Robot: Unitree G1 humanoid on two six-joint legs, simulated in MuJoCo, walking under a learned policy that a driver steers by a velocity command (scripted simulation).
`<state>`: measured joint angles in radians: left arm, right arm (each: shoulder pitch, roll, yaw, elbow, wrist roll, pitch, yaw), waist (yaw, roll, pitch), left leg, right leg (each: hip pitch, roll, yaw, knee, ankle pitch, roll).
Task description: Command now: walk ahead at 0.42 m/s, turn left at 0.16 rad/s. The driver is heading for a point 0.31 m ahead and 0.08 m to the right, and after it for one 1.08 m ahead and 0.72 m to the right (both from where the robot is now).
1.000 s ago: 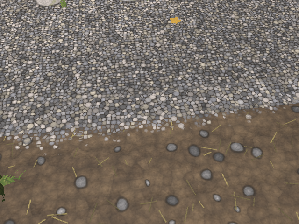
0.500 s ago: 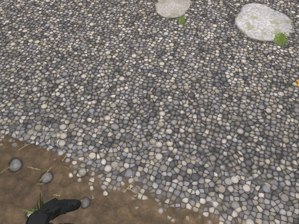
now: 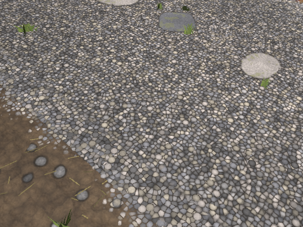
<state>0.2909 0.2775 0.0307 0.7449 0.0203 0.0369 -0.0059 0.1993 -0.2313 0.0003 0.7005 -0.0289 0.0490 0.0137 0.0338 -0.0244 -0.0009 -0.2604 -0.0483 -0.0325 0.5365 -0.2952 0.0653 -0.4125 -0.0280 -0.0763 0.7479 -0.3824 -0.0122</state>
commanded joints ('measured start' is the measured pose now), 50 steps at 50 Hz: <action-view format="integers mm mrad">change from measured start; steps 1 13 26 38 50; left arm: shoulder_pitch -79 -237 136 135 -117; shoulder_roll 137 88 189 234 56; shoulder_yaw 45 37 69 94 18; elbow -106 -102 6 17 -109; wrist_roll -11 1 -11 -34 16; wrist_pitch -28 -44 -81 -120 -27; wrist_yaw -17 -74 -18 2 -66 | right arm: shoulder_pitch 35 159 -23 -223 148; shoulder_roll -198 -235 -166 -177 -122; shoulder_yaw -62 -92 -41 -22 -53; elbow -22 42 -57 -153 53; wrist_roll -2 12 -44 1 10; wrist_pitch -36 -124 -168 -130 -163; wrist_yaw -22 -5 19 20 -15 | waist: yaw -29 -99 4 -20 -50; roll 193 153 -6 -49 111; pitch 120 80 21 17 53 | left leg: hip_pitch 110 159 -535 -53 172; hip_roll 307 278 138 31 336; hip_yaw -470 -212 -35 34 -87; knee -466 -488 605 6 -375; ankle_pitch -472 -212 45 288 44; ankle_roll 162 143 -41 -82 15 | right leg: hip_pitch -351 -155 433 267 -373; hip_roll -27 -36 -153 -71 -94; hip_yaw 121 34 545 435 136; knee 181 -149 -564 -505 544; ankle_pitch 70 226 -104 720 149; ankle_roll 3 22 -246 -169 -77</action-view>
